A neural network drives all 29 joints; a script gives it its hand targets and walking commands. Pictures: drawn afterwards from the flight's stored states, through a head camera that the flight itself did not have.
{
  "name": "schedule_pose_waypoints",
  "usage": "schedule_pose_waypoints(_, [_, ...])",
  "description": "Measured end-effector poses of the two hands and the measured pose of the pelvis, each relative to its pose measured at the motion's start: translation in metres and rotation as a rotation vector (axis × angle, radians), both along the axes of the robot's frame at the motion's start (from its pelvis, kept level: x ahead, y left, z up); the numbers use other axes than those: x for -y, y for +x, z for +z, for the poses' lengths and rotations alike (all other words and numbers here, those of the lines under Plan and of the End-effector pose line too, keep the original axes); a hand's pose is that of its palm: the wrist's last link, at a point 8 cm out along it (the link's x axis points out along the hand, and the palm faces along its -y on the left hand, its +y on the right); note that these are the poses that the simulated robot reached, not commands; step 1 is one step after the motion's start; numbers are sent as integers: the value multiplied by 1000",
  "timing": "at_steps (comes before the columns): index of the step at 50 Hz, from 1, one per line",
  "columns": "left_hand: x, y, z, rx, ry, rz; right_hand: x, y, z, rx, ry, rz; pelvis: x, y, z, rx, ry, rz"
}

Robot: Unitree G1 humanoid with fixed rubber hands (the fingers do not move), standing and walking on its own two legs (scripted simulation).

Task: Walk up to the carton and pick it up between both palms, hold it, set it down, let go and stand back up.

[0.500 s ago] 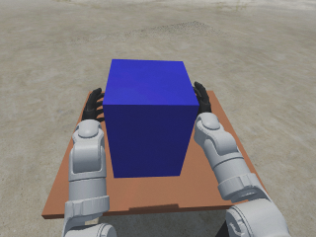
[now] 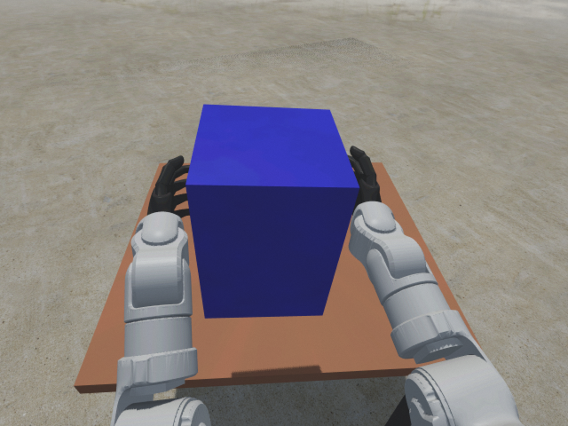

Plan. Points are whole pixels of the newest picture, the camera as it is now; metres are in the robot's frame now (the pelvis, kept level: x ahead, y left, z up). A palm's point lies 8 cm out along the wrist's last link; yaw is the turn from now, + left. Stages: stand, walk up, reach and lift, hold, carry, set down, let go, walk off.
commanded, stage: hold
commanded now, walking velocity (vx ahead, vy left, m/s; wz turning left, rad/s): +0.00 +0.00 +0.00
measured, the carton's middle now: (266, 215) +0.38 +0.01 +0.15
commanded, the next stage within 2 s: none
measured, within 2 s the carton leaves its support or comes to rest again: neither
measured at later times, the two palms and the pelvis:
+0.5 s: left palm (166, 217) +0.36 +0.14 +0.18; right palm (364, 204) +0.36 -0.12 +0.18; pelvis +0.00 +0.00 +0.00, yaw +0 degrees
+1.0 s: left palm (171, 214) +0.36 +0.14 +0.19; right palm (371, 203) +0.36 -0.13 +0.18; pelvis +0.00 +0.00 +0.00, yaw +0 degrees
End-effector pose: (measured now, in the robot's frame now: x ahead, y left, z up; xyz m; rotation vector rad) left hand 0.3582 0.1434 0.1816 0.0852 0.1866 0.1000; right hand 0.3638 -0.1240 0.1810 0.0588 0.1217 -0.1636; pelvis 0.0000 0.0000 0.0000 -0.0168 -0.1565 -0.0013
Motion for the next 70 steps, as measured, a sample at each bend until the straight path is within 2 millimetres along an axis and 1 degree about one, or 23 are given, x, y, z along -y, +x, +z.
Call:
schedule_pose_waypoints(38, [0, -1, -1, -1, 0, 0, 0, -1, 0, 6, 1, 1, 1, -1, 0, 2, 1, 2])
schedule_pose_waypoints(45, [4, -4, 4, 21, 23, -7, 4, -3, 5, 30, 13, -1, 0, -1, 0, 5, 2, 5])
schedule_pose_waypoints(57, [12, 0, 3, -7, 17, -15, 12, -3, 1, 4, 19, -12, 0, -3, 0, -2, 6, -7])
schedule_pose_waypoints(70, [7, 1, 2, 1, -5, -2, 7, 1, 6, 12, 6, 0, 2, 0, 0, -7, 5, -1])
